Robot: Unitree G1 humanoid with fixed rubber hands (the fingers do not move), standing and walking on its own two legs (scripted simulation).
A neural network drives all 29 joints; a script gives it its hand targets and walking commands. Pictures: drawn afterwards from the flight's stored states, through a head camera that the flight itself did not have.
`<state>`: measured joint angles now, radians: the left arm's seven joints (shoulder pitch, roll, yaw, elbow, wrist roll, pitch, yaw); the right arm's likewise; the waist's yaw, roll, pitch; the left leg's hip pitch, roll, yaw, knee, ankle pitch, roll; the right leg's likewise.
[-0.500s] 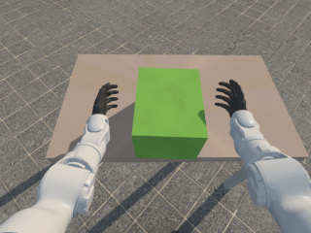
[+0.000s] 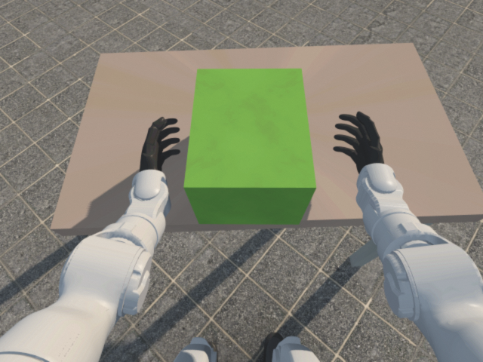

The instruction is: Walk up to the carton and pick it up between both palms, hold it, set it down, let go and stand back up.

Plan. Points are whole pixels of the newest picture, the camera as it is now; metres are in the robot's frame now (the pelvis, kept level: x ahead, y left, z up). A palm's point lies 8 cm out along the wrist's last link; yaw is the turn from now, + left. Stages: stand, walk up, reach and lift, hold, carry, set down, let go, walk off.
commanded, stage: reach and lift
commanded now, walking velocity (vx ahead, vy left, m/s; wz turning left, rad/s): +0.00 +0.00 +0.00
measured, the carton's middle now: (249, 148) +0.49 +0.03 -0.02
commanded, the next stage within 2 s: none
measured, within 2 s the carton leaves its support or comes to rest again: neither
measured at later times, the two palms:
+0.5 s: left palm (162, 156) +0.44 +0.18 +0.02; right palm (333, 159) +0.45 -0.12 +0.01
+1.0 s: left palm (164, 158) +0.44 +0.17 +0.01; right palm (330, 162) +0.45 -0.12 +0.00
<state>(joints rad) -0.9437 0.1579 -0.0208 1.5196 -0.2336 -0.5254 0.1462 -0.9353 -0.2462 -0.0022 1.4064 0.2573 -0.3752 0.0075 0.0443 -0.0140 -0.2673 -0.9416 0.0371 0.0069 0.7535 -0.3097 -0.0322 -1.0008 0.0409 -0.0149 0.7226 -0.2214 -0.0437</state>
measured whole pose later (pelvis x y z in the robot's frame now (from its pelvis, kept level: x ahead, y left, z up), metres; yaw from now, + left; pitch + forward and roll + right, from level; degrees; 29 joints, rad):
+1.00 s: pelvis +0.01 +0.01 +0.00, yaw +0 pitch +28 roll +1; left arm -0.94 0.09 0.36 1.45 0.21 -0.60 0.15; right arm -0.94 -0.08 -0.45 1.43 -0.33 -0.56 -0.10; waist 0.04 -0.01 -0.22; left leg -0.93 0.02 0.01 0.76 -0.33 -0.03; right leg -0.98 0.03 -0.02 0.74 -0.25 -0.04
